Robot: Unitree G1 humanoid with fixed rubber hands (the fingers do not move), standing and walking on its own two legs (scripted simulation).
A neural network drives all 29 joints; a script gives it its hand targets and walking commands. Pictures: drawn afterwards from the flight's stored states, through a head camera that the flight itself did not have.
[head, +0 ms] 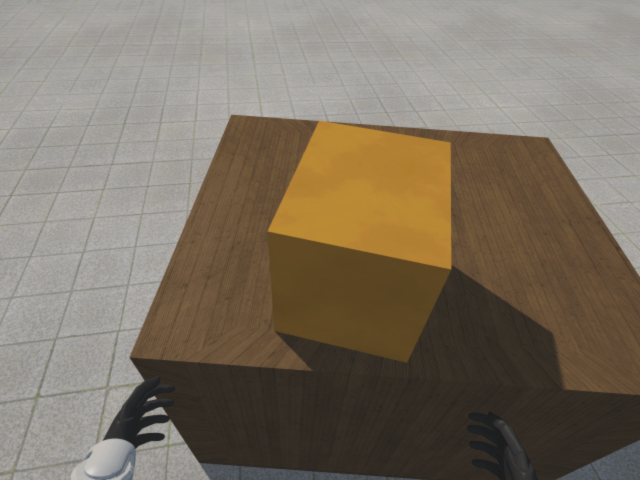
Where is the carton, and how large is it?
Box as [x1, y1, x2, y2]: [267, 121, 450, 362]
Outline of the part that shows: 319,121 267,231 274,330 406,362 450,270 450,142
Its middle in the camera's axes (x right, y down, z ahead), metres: +0.07 +0.00 +0.66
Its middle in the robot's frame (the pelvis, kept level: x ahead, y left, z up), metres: +0.50 -0.07 +0.00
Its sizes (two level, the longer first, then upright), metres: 0.284 0.228 0.244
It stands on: a pedestal, 0.64 m high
